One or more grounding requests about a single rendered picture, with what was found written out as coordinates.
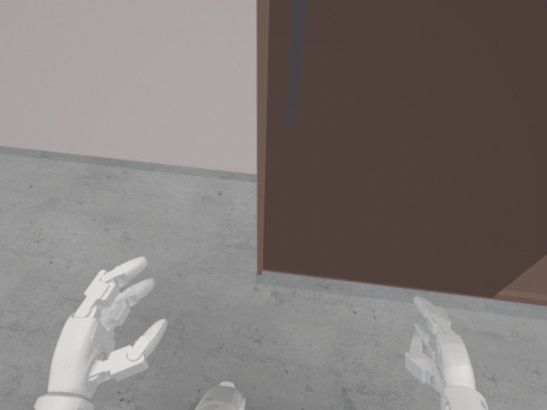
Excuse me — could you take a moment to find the left robot thigh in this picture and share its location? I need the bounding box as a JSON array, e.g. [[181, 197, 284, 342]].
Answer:
[[195, 386, 246, 410]]

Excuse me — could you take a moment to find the left robot forearm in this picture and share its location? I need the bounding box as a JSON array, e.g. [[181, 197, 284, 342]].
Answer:
[[34, 392, 95, 410]]

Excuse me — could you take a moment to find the wardrobe door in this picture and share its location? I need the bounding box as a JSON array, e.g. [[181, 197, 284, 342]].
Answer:
[[263, 0, 547, 297], [504, 255, 547, 295]]

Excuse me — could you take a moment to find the right robot forearm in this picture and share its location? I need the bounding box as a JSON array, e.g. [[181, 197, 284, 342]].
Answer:
[[439, 385, 488, 410]]

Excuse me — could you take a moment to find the handle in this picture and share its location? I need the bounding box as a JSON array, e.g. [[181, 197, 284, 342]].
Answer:
[[284, 0, 309, 128]]

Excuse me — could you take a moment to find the right robot hand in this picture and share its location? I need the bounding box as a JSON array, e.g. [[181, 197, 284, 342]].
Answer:
[[405, 296, 476, 394]]

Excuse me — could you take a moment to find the left robot hand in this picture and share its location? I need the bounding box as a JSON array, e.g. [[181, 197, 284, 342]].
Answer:
[[47, 257, 168, 399]]

